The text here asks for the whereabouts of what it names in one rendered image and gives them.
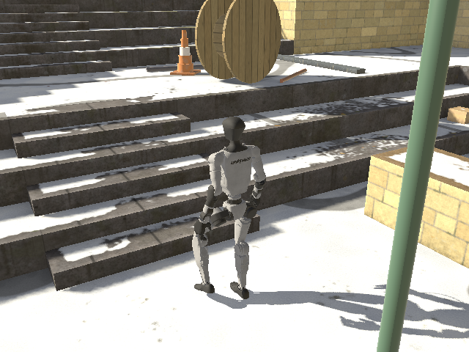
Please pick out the robot left forearm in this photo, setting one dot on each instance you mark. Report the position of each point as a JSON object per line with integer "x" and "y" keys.
{"x": 209, "y": 205}

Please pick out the right robot foot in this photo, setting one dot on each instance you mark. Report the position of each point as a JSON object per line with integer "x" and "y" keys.
{"x": 244, "y": 293}

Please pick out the robot right forearm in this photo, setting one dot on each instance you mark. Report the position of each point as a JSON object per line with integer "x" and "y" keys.
{"x": 258, "y": 188}

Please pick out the left robot hand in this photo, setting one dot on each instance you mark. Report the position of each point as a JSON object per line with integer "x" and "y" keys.
{"x": 199, "y": 228}

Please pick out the right robot hand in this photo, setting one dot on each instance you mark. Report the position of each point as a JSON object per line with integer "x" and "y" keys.
{"x": 252, "y": 199}

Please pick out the right robot upper arm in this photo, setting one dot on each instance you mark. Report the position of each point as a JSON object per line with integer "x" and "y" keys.
{"x": 259, "y": 175}

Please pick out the left robot upper arm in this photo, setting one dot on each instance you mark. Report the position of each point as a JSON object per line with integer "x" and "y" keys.
{"x": 215, "y": 160}

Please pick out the right robot shin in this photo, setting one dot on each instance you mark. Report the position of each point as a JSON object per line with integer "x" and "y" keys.
{"x": 241, "y": 264}

